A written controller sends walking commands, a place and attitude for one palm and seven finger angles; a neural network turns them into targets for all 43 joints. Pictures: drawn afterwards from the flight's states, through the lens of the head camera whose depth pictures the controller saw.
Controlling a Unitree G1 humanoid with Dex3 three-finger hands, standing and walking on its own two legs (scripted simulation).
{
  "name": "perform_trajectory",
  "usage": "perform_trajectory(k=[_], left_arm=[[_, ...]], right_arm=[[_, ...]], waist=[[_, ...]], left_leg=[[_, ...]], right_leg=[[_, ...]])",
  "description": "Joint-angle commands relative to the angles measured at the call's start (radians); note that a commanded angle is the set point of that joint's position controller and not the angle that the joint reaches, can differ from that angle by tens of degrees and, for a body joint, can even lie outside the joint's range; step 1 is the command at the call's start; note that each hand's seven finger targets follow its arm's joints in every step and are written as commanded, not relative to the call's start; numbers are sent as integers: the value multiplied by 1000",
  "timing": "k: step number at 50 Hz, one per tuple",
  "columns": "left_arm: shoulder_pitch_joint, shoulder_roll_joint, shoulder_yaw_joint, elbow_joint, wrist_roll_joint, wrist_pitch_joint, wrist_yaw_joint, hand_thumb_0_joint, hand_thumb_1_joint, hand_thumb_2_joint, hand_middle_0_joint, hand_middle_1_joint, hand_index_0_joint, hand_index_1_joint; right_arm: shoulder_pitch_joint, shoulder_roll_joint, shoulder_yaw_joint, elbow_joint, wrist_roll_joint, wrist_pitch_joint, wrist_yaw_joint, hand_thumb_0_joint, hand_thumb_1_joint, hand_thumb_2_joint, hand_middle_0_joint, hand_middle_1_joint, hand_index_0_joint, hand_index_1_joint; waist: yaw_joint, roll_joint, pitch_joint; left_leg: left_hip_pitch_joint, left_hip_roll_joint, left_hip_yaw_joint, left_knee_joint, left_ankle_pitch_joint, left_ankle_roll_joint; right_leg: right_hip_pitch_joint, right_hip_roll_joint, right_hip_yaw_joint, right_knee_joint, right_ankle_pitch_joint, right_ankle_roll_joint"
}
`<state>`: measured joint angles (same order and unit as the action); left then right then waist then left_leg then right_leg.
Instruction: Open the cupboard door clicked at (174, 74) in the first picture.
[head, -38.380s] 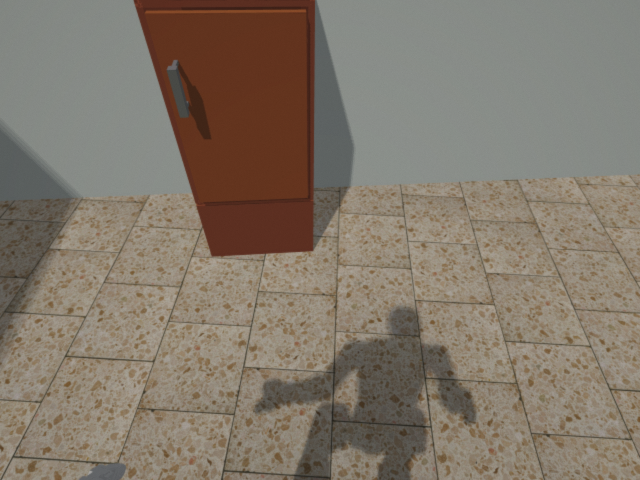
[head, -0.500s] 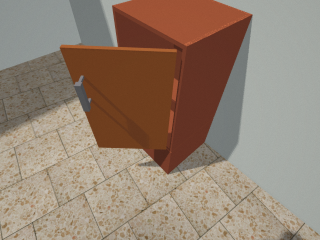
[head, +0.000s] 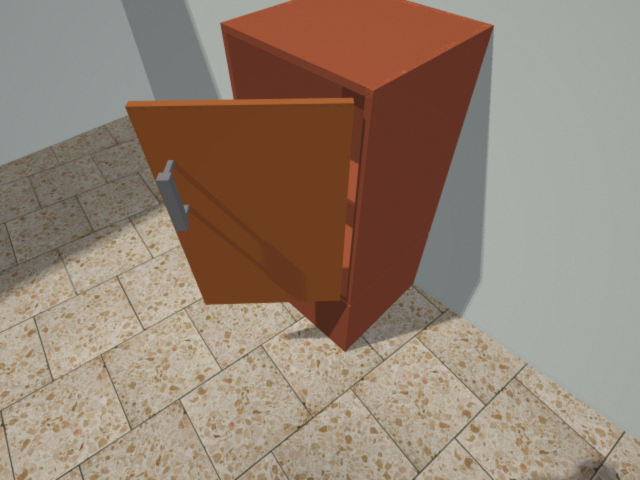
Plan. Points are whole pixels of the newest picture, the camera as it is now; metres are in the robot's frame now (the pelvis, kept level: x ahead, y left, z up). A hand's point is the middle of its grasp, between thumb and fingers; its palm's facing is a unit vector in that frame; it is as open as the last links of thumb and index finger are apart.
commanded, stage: look again from close up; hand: left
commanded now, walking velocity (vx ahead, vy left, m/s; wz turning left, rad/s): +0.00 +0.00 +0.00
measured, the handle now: (176, 196) +0.59 +0.31 -0.02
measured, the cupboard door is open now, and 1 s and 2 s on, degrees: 47 47 47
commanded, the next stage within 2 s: shuffle to correct the standing spot in 0.06 s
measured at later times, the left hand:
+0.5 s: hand out of the picture -0.02 +0.20 -0.19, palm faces +0.09 -0.98 -0.20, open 7.4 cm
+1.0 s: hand out of the picture +0.12 +0.20 -0.15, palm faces +0.09 -0.97 -0.23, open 7.3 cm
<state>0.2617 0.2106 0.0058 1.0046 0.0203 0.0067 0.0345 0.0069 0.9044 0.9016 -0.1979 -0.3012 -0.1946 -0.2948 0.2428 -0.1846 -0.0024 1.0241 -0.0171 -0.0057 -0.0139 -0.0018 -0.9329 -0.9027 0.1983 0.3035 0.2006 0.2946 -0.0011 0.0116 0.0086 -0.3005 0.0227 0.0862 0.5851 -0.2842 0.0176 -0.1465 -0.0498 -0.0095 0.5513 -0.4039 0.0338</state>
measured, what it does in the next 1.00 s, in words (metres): steps on the spot: right foot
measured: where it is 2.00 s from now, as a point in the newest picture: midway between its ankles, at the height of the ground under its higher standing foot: outside the picture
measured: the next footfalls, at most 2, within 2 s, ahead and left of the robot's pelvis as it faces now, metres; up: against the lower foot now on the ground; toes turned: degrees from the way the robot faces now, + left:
right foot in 0.78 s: +0.15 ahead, -0.07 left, +0.00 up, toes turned +0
left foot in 1.12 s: +0.05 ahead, +0.15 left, +0.00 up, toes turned +6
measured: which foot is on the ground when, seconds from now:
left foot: down 0.00-0.80, up 0.82-1.00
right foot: down 0.00-0.44, up 0.46-0.76, down 0.78-1.00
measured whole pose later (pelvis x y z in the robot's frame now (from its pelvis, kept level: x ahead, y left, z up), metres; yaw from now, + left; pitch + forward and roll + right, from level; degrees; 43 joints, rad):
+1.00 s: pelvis +0.05 +0.01 +0.01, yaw +4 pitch +1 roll +2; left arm 0.18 0.17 0.02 0.95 0.03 0.00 0.03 0.00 0.92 0.90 -0.20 -0.30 -0.20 -0.30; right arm 0.24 -0.16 -0.03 1.03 -0.01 0.03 -0.02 0.01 -0.93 -0.90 0.20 0.30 0.20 0.29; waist 0.01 -0.03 0.05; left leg -0.34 0.00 0.05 0.82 -0.50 -0.03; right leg -0.35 -0.05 -0.09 0.54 -0.21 -0.06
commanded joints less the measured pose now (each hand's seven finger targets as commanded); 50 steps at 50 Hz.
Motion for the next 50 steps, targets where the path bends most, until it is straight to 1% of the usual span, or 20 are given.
perform_trajectory(k=[1, 8, 14, 17, 19, 20, 21, 22, 24, 26, 28, 33, 36, 37, 38, 39, 40, 41, 43, 50], left_arm=[[70, 96, 14, -24, 0, -13, 5, 0, 900, 900, -200, -300, -200, -300], [81, 103, 14, 3, -4, -19, 4, 0, 900, 900, -200, -300, -200, -300], [125, 141, 42, 12, 6, -11, -6, 0, 900, 900, -200, -300, -200, -300], [169, 177, 66, 13, 10, -19, 1, 0, 900, 900, -200, -300, -200, -300], [160, 175, 72, 14, 16, -27, 2, 0, 900, 900, -200, -300, -200, -300], [127, 164, 69, 8, 12, -25, 1, 0, 900, 900, -200, -300, -200, -300], [97, 123, 60, -15, 8, -21, -4, 0, 900, 900, -200, -300, -200, -300], [57, 71, 49, -42, 0, -20, -6, 0, 900, 900, -200, -300, -200, -300], [-48, 61, 46, -73, 3, -23, -9, 0, 900, 900, -200, -300, -200, -300], [-19, 34, 41, -48, 8, -23, -25, 0, 900, 900, -200, -300, -200, -300], [35, 8, 36, -26, 8, -11, -29, 0, 900, 900, -200, -300, -200, -300], [6, -22, 22, -40, 7, -5, -17, 0, 900, 900, -200, -300, -200, -300], [60, -11, 25, -28, 5, -15, -7, 0, 900, 900, -200, -300, -200, -300], [80, 18, 29, -23, 6, -24, -2, 0, 900, 900, -200, -300, -200, -300], [102, 77, 36, -18, 8, -35, 6, 0, 900, 900, -200, -300, -200, -300], [93, 128, 41, -22, 3, -36, 7, 0, 900, 900, -200, -300, -200, -300], [97, 144, 47, -34, 0, -37, 7, 0, 900, 900, -200, -300, -200, -300], [91, 131, 49, -33, 3, -36, 14, 0, 900, 900, -200, -300, -200, -300], [36, 111, 47, -54, 8, -33, 20, 0, 900, 900, -200, -300, -200, -300], [4, 159, 72, -82, 14, -13, 13, 0, 900, 900, -200, -300, -200, -300]], right_arm=[[19, -120, -21, -44, -1, -16, -7, 0, -900, -900, 200, 300, 200, 300], [29, -125, -19, -14, 4, -24, -10, 0, -900, -900, 200, 300, 200, 300], [8, -107, -25, -49, -1, -2, 8, 0, -900, -900, 200, 300, 200, 300], [-43, -85, -24, -88, -4, -3, 14, 0, -900, -900, 200, 300, 200, 300], [-27, -78, -21, -91, 2, -14, 15, 0, -900, -900, 200, 300, 200, 300], [62, -86, -22, -63, 3, -21, 12, 0, -900, -900, 200, 300, 200, 300], [179, -146, -35, -25, -6, -26, 7, 0, -900, -900, 200, 300, 200, 300], [265, -218, -50, -1, -14, -22, 2, 0, -900, -900, 200, 300, 200, 300], [249, -182, -42, 0, -5, -25, -9, 0, -900, -900, 200, 300, 200, 300], [144, -123, -27, -35, -8, -38, -11, 0, -900, -900, 200, 300, 200, 300], [115, -120, -24, -39, -5, -46, -11, 0, -900, -900, 200, 300, 200, 300], [121, -121, -29, -33, -8, -37, -15, 0, -900, -900, 200, 300, 200, 300], [82, -106, -26, -30, -3, -27, -17, 0, -900, -900, 200, 300, 200, 300], [81, -87, -23, -29, 4, -28, -16, 0, -900, -900, 200, 300, 200, 300], [103, -54, -21, -29, 11, -27, -14, 0, -900, -900, 200, 300, 200, 300], [139, -36, -22, -31, 13, -20, -10, 0, -900, -900, 200, 300, 200, 300], [134, -29, -25, -28, 9, -2, -14, 0, -900, -900, 200, 300, 200, 300], [105, -27, -30, -30, 6, 12, -17, 0, -900, -900, 200, 300, 200, 300], [81, -17, -31, -22, 8, 18, -14, 0, -900, -900, 200, 300, 200, 300], [85, -1, -35, -47, 8, 22, -3, 0, -900, -900, 200, 300, 200, 300]], waist=[[6, -19, 52], [7, -1, 6], [27, -112, 102], [51, -207, 130], [30, -180, 99], [-20, -129, 46], [-65, 54, -4], [-82, 317, -15], [-78, 150, 66], [-22, 53, 67], [7, 97, 38], [3, 30, 25], [42, 15, 9], [52, -30, 2], [43, -146, -27], [13, -196, -19], [25, -245, -57], [33, -284, -47], [21, -177, -31], [22, -162, -96]], left_leg=[[56, 89, -119, -164, 111, 36], [107, 92, -96, -141, 236, 31], [-102, 8, -32, -2, -82, 18], [-233, -3, 13, 173, -156, 0], [-158, -2, 21, 59, -144, 7], [38, -11, 25, -64, 0, 21], [231, 86, -134, -101, 247, 85], [313, 276, -398, -222, 379, 200], [224, 327, -459, -287, 239, 286], [124, 265, -342, -313, 219, 241], [94, 224, -242, -337, 240, 226], [92, 224, -188, -295, 400, 217], [37, 187, -149, -196, 364, 149], [14, 144, -121, -139, 282, 97], [-59, 66, -78, -57, 81, 39], [-93, -5, -38, -16, -138, -1], [-63, -19, -26, 130, -255, -18], [-74, -8, -43, 247, -316, -22], [-99, 3, -80, 350, -272, -28], [-28, -27, -17, 122, -160, -50]], right_leg=[[-107, -20, 31, -110, 117, -58], [-84, -34, 34, -110, 217, -53], [-68, -126, 136, -184, -89, -112], [12, -281, 251, -219, 163, -190], [47, -268, 158, -108, 434, -180], [-35, -210, 67, 11, 503, -141], [-184, -75, -65, 241, 380, -78], [-382, 44, -137, 497, -212, -45], [-519, -19, -22, 699, -211, -76], [-452, -49, -25, 639, -94, -66], [-385, -46, -51, 555, -30, -48], [-254, -10, -65, 268, 15, -33], [-84, 0, -62, 14, 191, -24], [-10, -31, -21, -94, 293, -22], [63, -159, 158, -115, 496, -66], [39, -308, 269, -128, 655, -162], [7, -354, 307, -171, 728, -237], [-22, -359, 313, -185, 787, -273], [-56, -316, 241, -176, 791, -279], [-38, -235, 166, -169, 599, -232]])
